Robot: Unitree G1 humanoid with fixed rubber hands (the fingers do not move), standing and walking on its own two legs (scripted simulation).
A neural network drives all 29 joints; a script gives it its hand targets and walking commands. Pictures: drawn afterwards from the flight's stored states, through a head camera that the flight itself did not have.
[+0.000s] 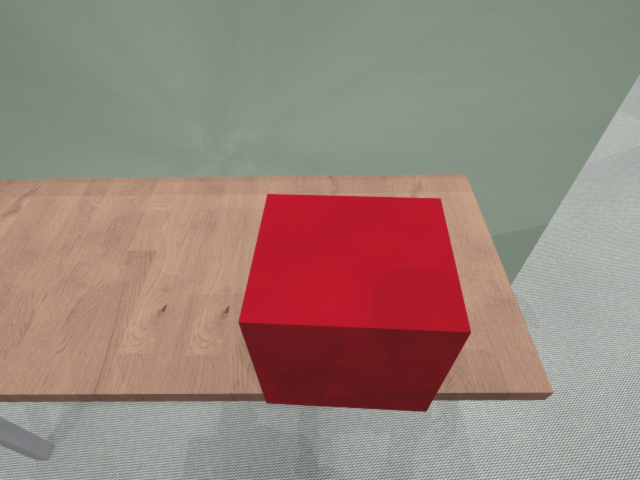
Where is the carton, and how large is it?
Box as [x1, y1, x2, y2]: [239, 194, 470, 411]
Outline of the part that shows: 267,194 239,318 239,324 266,402 425,411 470,332 440,198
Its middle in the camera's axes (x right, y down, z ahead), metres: +0.04 +0.11 +0.60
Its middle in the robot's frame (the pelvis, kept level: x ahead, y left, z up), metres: +0.37 -0.05 -0.04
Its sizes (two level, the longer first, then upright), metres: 0.259 0.219 0.262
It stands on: a table, 0.60 m high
